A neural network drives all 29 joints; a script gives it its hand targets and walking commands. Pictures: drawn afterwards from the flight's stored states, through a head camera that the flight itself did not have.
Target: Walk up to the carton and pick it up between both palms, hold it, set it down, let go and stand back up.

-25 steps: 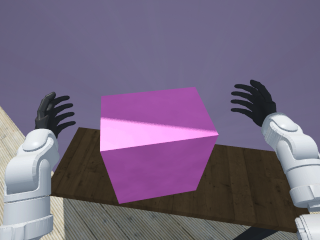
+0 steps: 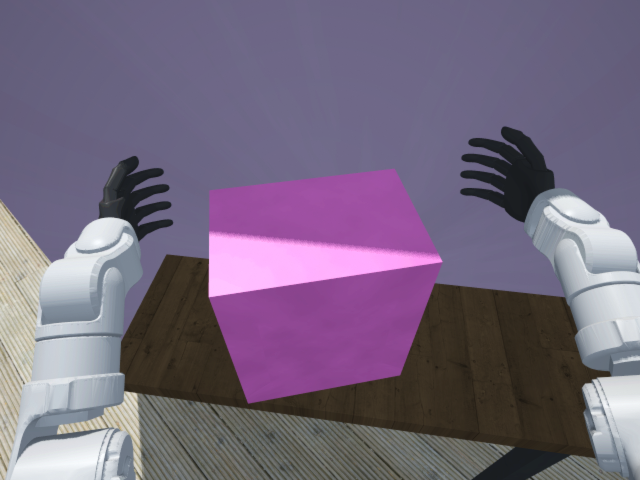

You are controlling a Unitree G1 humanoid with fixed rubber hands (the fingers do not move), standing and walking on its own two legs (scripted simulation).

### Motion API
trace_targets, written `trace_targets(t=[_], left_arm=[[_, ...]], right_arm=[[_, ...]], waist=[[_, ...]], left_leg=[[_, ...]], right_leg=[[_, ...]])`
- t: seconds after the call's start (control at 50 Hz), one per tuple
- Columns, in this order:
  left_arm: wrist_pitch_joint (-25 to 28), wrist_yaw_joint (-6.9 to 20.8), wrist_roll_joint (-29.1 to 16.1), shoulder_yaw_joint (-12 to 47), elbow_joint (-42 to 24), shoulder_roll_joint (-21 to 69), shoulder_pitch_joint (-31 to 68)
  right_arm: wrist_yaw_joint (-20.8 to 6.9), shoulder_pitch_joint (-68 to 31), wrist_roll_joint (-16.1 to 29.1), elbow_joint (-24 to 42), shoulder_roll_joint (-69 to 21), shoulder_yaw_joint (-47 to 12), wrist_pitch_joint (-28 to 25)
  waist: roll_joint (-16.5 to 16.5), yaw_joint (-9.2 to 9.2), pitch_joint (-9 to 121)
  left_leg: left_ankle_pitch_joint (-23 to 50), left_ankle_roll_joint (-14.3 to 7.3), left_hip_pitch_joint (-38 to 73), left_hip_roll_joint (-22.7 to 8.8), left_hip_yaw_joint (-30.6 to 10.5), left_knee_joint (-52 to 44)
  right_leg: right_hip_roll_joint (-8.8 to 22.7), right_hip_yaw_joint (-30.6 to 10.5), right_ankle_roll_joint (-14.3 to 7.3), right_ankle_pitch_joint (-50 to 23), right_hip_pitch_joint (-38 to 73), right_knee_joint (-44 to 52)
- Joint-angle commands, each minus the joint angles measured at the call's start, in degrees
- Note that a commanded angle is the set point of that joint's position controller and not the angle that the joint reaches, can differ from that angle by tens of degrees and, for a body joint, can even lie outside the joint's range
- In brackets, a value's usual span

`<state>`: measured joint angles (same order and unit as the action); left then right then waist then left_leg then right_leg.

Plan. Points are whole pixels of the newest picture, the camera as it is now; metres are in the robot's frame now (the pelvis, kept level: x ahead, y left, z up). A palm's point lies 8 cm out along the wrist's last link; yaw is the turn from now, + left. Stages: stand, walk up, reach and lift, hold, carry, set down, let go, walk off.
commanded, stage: reach and lift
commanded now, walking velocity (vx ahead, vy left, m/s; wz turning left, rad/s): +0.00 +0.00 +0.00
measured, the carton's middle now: (316, 294) +0.39 +0.03 +0.00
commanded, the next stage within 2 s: none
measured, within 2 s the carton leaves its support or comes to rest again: neither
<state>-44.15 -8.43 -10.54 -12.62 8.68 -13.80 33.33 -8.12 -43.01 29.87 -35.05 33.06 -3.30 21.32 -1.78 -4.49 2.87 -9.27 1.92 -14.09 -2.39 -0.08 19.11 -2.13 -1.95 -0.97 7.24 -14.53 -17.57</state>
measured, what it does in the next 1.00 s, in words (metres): stands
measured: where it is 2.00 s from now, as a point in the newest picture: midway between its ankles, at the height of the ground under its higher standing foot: outside the picture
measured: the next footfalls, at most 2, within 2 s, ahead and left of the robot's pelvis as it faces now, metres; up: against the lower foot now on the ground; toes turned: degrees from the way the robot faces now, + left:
none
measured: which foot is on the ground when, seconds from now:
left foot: down 0.00-1.00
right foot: down 0.00-1.00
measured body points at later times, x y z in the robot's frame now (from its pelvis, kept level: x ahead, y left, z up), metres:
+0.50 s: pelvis -0.01 -0.01 -0.01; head +0.01 +0.01 +0.44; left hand +0.36 +0.23 +0.05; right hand +0.43 -0.19 +0.08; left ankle +0.00 +0.14 -0.75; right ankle +0.01 -0.11 -0.75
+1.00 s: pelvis +0.01 -0.01 -0.01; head +0.06 +0.00 +0.44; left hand +0.37 +0.22 +0.02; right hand +0.44 -0.18 +0.04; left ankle +0.00 +0.14 -0.75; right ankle +0.01 -0.11 -0.75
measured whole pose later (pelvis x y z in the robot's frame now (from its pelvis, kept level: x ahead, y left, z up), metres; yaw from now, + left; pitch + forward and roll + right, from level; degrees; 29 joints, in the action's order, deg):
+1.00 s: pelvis +0.01 -0.01 -0.01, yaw +2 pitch +13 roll -1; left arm 4.1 -7.9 -6.9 -4.6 43.5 -5.8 27.4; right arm -5.9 -37.4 18.9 -62.0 20.0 -3.8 -11.2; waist 1.2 -5.5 9.2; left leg -10.6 2.9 -26.3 -3.1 -2.2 23.4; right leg -2.8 0.6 -1.9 8.9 -25.4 -20.9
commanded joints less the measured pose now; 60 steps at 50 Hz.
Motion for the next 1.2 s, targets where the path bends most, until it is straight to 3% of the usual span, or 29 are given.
trace_targets(t=[0.0, 0.04, 0.06, 0.08, 0.1, 0.16, 0.26, 0.3, 0.32, 0.34, 0.38, 0.4, 0.46, 0.52, 0.56, 0.62, 0.68, 0.72, 0.76, 0.8, 0.86, 0.88, 0.9, 0.96, 0.98, 1.0, 1.1, 1.12, 1.18], left_arm=[[7.5, 0.6, -1.2, -0.9, -3.2, -7.3, 20.6], [10.4, 0.7, -1.0, -0.4, -4.2, -7.8, 21.8], [11.8, 0.5, -0.7, 0.5, -2.7, -6.7, 23.3], [12.9, 0.6, -0.3, -0.2, 1.1, -7.4, 23.1], [13.9, 0.4, 0.6, 0.8, 3.4, -6.0, 23.3], [18.6, -0.2, 1.1, 1.2, 7.8, -6.4, 26.9], [27.2, -0.5, 2.6, 1.7, 16.0, -5.0, 27.2], [30.9, -0.7, 3.4, 2.4, 17.9, -4.2, 26.1], [32.6, -0.8, 4.1, 2.3, 18.7, -3.8, 26.9], [34.5, -0.4, 3.9, 2.6, 24.4, -3.9, 25.3], [38.0, -0.1, 4.7, 3.6, 27.5, -2.6, 24.0], [39.8, -0.4, 4.2, 4.6, 22.6, -2.4, 24.4], [43.7, -1.2, 3.4, 6.7, 21.5, -2.2, 22.9], [46.0, -1.3, 3.0, 8.3, 18.9, -1.5, 20.7], [47.2, -0.6, 2.1, 8.9, 17.3, -0.4, 17.4], [48.9, 0.4, 1.8, 8.6, 15.8, 1.9, 13.4], [48.9, 0.6, 2.4, 9.0, 17.5, 3.8, 13.1], [48.8, 1.3, 2.3, 8.1, 20.5, 4.0, 10.0], [49.3, 1.4, 1.4, 7.6, 19.7, 3.6, 11.4], [50.0, 1.1, 1.7, 7.4, 18.5, 3.2, 10.4], [50.5, 0.8, 3.4, 6.2, 23.4, 1.1, 12.7], [50.7, 0.9, 3.3, 6.9, 22.5, 1.9, 12.3], [51.5, 0.6, 4.0, 6.7, 22.0, 1.4, 14.4], [52.9, 0.2, 4.7, 7.8, 23.6, 3.4, 17.6], [53.3, 0.1, 4.8, 7.6, 23.3, 4.7, 16.2], [54.0, 0.1, 4.2, 8.7, 23.1, 4.9, 18.0], [54.8, -0.5, 5.9, 7.6, 27.4, 6.4, 19.4], [54.9, -0.7, 6.5, 6.2, 30.0, 5.9, 20.4], [55.3, -0.5, 6.1, 6.4, 30.9, 8.0, 20.4]], right_arm=[[1.4, -25.3, -3.7, 4.7, 10.3, 6.1, -3.6], [1.3, -24.1, -4.3, 3.0, 7.8, 5.6, -4.6], [1.0, -24.5, -5.3, 1.0, 7.3, 6.5, -5.0], [0.8, -23.9, -6.0, -1.6, 6.8, 5.8, -5.2], [0.6, -23.8, -6.9, -4.5, 5.7, 6.8, -5.5], [0.0, -25.4, -9.6, -7.1, 2.2, 7.1, -7.0], [-0.6, -22.4, -11.8, -16.1, -3.0, 5.3, -10.0], [-0.9, -21.4, -12.2, -19.9, -4.4, 4.6, -12.6], [-1.1, -21.8, -11.8, -20.1, -4.5, 3.5, -13.7], [-1.4, -20.9, -11.4, -23.8, -5.8, 2.1, -14.5], [-2.0, -19.5, -10.8, -28.7, -7.2, 1.1, -16.4], [-2.0, -19.4, -10.9, -27.4, -6.0, 1.5, -18.1], [-1.2, -22.3, -8.9, -24.2, -4.0, 0.2, -23.8], [0.8, -23.9, -9.1, -14.2, -0.5, 3.5, -30.4], [2.0, -23.5, -10.3, -7.5, 1.1, 5.4, -34.0], [3.5, -19.2, -12.4, -5.8, 3.3, 7.8, -36.9], [3.4, -19.0, -14.0, -9.8, 4.4, 9.1, -37.2], [3.3, -16.7, -14.4, -10.9, 3.0, 6.7, -36.3], [3.0, -17.6, -12.3, -11.2, 1.6, 4.5, -35.8], [2.7, -15.2, -11.4, -12.7, 0.8, 3.0, -35.6], [2.2, -18.0, -10.2, -14.7, -1.6, 2.5, -35.4], [2.3, -16.4, -10.2, -15.7, -2.3, 2.7, -35.8], [2.4, -17.9, -10.7, -14.6, -2.5, 2.7, -36.3], [2.9, -18.3, -10.1, -17.9, -5.5, 2.1, -36.5], [2.8, -18.9, -9.3, -16.3, -6.9, 0.2, -36.4], [2.8, -17.9, -8.7, -18.1, -7.9, -0.5, -35.9], [3.9, -20.4, -10.6, -19.9, -8.6, 0.8, -35.7], [4.1, -21.9, -10.8, -19.7, -9.0, 0.0, -35.4], [4.9, -22.6, -11.5, -19.3, -10.4, 0.0, -35.3]], waist=[[7.9, -1.77, 21.1], [7.2, -1.72, 22.5], [5.3, -1.04, 22.6], [7.1, -2.07, 21.0], [5.3, -1.37, 20.5], [4.3, -2.51, 20.5], [2.3, -3.48, 18.7], [-0.1, -3.68, 18.4], [1.0, -4.32, 18.4], [1.4, -4.93, 16.4], [-0.2, -4.52, 15.0], [-1.3, -3.95, 18.0], [-1.8, -3.68, 23.7], [-1.1, -0.83, 33.9], [0.9, 0.40, 40.7], [4.2, 2.26, 42.6], [4.9, 2.20, 40.3], [10.2, 0.67, 36.5], [12.4, -0.56, 35.6], [12.2, -0.82, 35.5], [10.3, -2.03, 32.4], [8.7, -0.68, 31.7], [6.9, -1.49, 34.1], [1.4, -0.79, 34.8], [2.0, -2.73, 35.1], [0.1, -1.50, 34.1], [0.1, -1.64, 33.0], [1.7, -2.97, 32.5], [3.9, -1.91, 33.0]], left_leg=[[7.9, -1.3, 0.6, 2.3, 2.1, -2.7], [6.7, -1.8, -0.2, 2.8, 3.0, -2.5], [4.6, -1.6, -0.5, 2.6, 2.4, -2.7], [2.5, -2.1, -1.7, 2.5, 2.9, -3.1], [0.7, -2.1, -1.9, 2.4, 2.8, -3.2], [-3.4, -2.6, -4.2, 2.3, 2.9, -2.9], [-5.0, -2.1, -8.0, 2.5, 2.8, -1.6], [-3.7, -1.6, -7.6, 2.7, 2.9, -1.3], [-3.2, -1.5, -7.9, 2.3, 2.6, -0.7], [-3.8, -1.7, -9.2, 2.5, 2.8, -0.5], [-4.0, -1.5, -9.7, 2.4, 2.6, -0.4], [-1.6, -0.6, -7.7, 2.2, 2.5, 0.2], [4.4, 0.5, -4.3, 2.3, 1.8, 2.6], [14.6, 1.8, -1.4, 3.2, 0.9, 6.4], [23.7, 2.4, 0.3, 3.2, 0.5, 8.8], [30.5, 3.2, 3.8, 2.4, -0.1, 10.0], [30.1, 3.3, 6.1, 1.2, -0.5, 9.2], [28.3, 2.2, 4.3, 1.2, 0.1, 7.6], [25.1, 0.9, 1.5, 1.7, 0.4, 6.4], [23.9, 0.9, 0.6, 1.7, 0.5, 6.0], [18.6, 0.0, -4.5, 2.3, 1.7, 4.9], [18.7, 0.3, -3.1, 2.3, 1.8, 4.9], [18.7, 0.3, -2.9, 2.4, 1.9, 4.9], [17.0, 1.1, -3.8, 2.7, 2.4, 5.6], [18.1, 0.8, -4.2, 2.6, 2.6, 5.8], [18.2, 1.1, -4.5, 2.8, 2.6, 6.0], [15.4, 1.1, -5.0, 2.1, 1.7, 5.5], [14.8, 0.9, -5.9, 2.2, 2.4, 5.9], [15.9, 0.9, -5.6, 2.1, 2.2, 6.2]], right_leg=[[-1.0, 1.2, 0.6, -8.4, 12.3, -0.5], [-0.4, 0.9, 0.8, -8.0, 14.3, -0.6], [-0.2, 0.8, 0.4, -4.9, 12.8, -0.9], [-0.1, 0.7, 0.9, -2.4, 12.5, -0.6], [-0.2, 1.1, 0.3, 0.6, 10.9, -0.5], [0.7, -0.2, 0.3, 8.5, 9.4, -0.2], [2.2, -2.0, 0.9, 12.8, 9.5, -1.2], [2.3, -1.6, 0.7, 10.7, 9.6, -1.4], [2.1, -1.3, 0.8, 9.9, 9.2, -2.1], [2.4, -2.0, 1.0, 11.1, 8.8, -1.9], [2.3, -1.2, 0.8, 12.3, 6.9, -2.0], [1.9, -0.6, 0.7, 9.6, 6.7, -2.5], [0.1, 1.6, 0.5, -0.4, 6.0, -4.5], [-1.3, 2.9, 0.7, -13.7, 6.3, -6.1], [-1.8, 3.2, 1.1, -23.4, 8.6, -6.9], [-2.6, 4.2, 1.7, -28.2, 8.1, -7.0], [-2.8, 5.4, 1.4, -21.0, 3.7, -5.2], [-2.6, 5.0, 1.7, -21.2, 5.4, -4.6], [-1.9, 4.6, 2.2, -20.5, 7.4, -4.8], [-1.8, 4.3, 2.2, -20.2, 8.6, -4.7], [-0.8, 2.6, 2.4, -17.5, 9.1, -4.6], [-0.5, 2.6, 2.3, -17.6, 8.7, -4.6], [-0.4, 2.3, 2.2, -16.3, 8.8, -4.6], [0.4, 2.0, 1.5, -15.6, 8.0, -4.5], [0.3, 2.0, 1.4, -15.2, 7.7, -4.6], [0.6, 1.5, 1.3, -16.2, 8.2, -5.3], [0.4, 1.8, 1.2, -11.2, 6.2, -5.3], [0.5, 1.5, 1.3, -10.3, 6.5, -5.3], [0.5, 1.7, 1.6, -12.7, 7.4, -5.6]])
